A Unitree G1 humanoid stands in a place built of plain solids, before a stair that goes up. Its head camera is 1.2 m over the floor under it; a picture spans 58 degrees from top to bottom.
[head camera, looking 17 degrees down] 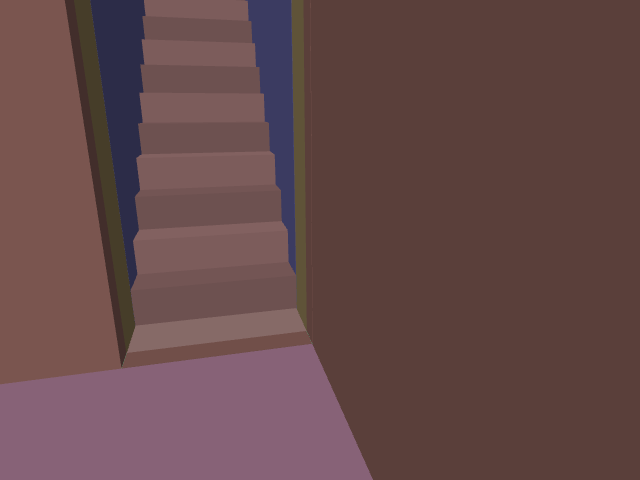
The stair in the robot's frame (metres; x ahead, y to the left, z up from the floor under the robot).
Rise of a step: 0.22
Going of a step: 0.25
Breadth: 0.94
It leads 14 degrees to the left of straight ahead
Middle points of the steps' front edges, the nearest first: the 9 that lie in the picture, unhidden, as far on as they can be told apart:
2.35 0.60 0.22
2.59 0.67 0.44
2.84 0.73 0.66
3.08 0.79 0.87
3.32 0.85 1.09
3.56 0.91 1.31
3.81 0.97 1.53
4.05 1.03 1.75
4.29 1.09 1.96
